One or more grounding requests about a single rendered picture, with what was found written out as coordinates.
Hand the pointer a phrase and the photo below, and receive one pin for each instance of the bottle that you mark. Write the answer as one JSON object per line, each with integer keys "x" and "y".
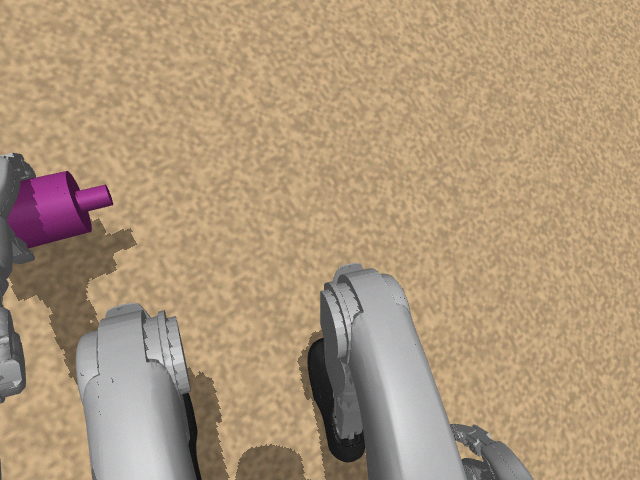
{"x": 52, "y": 207}

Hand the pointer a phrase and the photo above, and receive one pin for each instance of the left robot arm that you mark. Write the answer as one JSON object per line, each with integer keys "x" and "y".
{"x": 12, "y": 362}

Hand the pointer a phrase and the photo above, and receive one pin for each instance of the left robot foot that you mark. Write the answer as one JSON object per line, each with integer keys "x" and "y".
{"x": 193, "y": 433}

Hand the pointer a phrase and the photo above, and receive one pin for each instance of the left robot hand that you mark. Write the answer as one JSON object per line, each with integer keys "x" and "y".
{"x": 13, "y": 169}

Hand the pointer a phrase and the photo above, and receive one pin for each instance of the right robot foot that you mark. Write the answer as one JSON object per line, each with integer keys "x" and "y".
{"x": 343, "y": 449}

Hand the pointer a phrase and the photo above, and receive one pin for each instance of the right robot hand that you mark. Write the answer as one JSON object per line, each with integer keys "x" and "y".
{"x": 500, "y": 463}

